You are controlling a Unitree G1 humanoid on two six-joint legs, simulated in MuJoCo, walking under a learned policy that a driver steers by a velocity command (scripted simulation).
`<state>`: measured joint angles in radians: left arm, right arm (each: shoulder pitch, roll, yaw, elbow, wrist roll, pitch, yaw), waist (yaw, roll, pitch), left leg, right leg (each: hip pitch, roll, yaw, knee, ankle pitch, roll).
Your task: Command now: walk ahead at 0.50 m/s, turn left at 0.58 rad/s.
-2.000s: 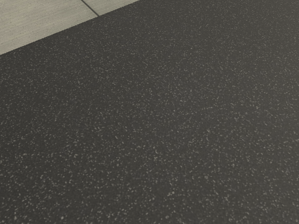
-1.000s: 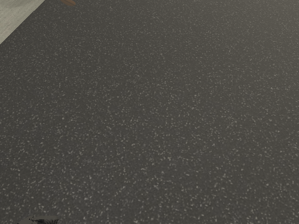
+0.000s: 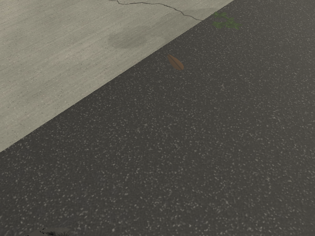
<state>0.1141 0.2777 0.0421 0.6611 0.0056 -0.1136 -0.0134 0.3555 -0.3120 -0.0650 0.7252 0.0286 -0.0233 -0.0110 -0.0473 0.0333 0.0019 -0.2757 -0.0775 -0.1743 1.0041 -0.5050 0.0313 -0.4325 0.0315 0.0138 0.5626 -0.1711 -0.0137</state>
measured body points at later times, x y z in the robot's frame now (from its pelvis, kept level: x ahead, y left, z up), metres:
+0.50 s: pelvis +0.21 +0.04 +0.00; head +0.26 +0.07 +0.44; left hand +0.23 +0.35 -0.12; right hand +0.48 -0.15 -0.08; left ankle +0.30 +0.14 -0.73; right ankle +0.13 -0.13 -0.64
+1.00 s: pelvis +0.30 +0.02 +0.01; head +0.31 +0.02 +0.46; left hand +0.32 +0.31 -0.10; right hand +0.53 -0.15 -0.11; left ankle +0.30 +0.15 -0.72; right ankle +0.36 -0.09 -0.73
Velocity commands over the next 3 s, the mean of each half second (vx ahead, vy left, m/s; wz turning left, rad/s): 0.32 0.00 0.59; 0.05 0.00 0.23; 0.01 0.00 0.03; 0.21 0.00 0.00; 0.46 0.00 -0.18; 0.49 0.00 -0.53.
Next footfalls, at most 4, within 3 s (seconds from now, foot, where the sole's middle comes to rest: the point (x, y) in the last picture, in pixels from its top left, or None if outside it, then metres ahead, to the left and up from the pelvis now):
0.40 left None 0.34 0.16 -0.76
0.82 right None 0.39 -0.08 -0.76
1.90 left None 0.38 0.19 -0.76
2.38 right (132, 169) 0.80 0.13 -0.76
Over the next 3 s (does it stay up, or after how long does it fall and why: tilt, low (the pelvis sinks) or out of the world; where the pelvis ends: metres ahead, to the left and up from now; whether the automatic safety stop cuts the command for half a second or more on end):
stays up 0.95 0.27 0.01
